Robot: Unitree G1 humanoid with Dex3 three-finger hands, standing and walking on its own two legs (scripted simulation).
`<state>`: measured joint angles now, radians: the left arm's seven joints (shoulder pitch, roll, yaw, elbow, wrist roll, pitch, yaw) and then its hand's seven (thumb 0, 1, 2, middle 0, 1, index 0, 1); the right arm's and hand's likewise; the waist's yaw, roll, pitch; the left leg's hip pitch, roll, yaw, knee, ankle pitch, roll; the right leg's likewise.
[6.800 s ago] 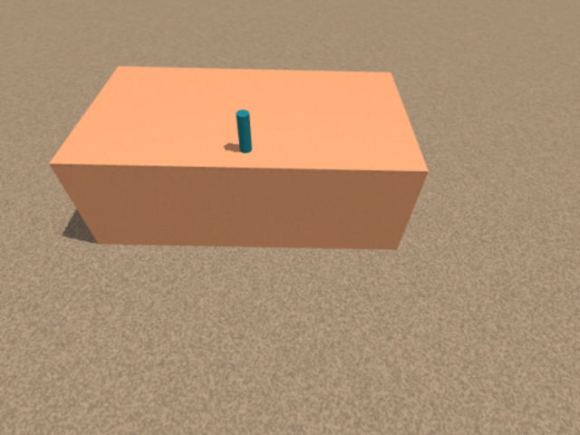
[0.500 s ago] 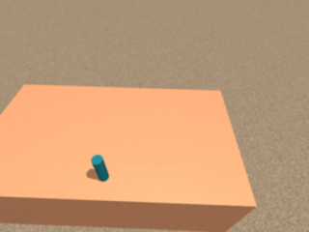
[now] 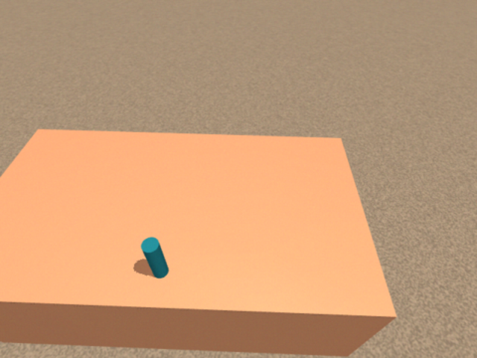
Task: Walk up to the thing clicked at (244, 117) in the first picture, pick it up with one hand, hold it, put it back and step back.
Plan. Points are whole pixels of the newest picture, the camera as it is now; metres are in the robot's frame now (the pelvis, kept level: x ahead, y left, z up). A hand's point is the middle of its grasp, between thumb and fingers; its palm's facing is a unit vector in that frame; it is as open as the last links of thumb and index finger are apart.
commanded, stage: go down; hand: left
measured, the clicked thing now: (155, 258) +0.43 +0.23 -0.26
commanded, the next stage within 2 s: none
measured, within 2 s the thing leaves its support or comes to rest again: neither
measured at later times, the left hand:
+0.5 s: hand out of the picture +0.14 +0.27 -0.15, palm faces +0.04 -0.94 -0.33, open 16.2 cm
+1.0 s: hand out of the picture +0.15 +0.28 -0.13, palm faces +0.07 -0.95 -0.31, open 17.4 cm
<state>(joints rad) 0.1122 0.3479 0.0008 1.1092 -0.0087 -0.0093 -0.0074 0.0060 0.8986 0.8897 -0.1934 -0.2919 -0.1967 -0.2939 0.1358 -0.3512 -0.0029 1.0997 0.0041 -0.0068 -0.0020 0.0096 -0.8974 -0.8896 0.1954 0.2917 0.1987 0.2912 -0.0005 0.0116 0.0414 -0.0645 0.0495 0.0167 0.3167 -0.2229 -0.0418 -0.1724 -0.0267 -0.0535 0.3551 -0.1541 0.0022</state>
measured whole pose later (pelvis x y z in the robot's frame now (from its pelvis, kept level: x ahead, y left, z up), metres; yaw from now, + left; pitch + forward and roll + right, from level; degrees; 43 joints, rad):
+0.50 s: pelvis -0.01 +0.02 -0.02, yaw +0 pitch +7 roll +0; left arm 0.13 0.31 0.11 0.63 0.02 0.28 -0.03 0.00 -0.27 0.10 -0.08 -0.04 -0.08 -0.05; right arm 0.18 -0.28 -0.13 0.73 0.02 -0.10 -0.04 0.00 0.28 -0.12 0.06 0.06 0.06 0.06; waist 0.00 0.02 -0.02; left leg -0.42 0.03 0.01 0.66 -0.36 -0.01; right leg -0.49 -0.06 -0.04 0.63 -0.25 0.03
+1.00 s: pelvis +0.00 +0.03 -0.03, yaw +1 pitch +8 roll -1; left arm 0.24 0.31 0.12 0.36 0.01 0.39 -0.05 -0.01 -0.54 0.03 -0.09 -0.05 -0.09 -0.06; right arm 0.24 -0.25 -0.13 0.61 0.02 -0.14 -0.05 0.00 0.50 -0.05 0.06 0.05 0.06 0.05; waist 0.00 0.03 -0.07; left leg -0.47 0.02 0.00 0.76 -0.43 0.00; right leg -0.53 -0.07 -0.05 0.70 -0.31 0.04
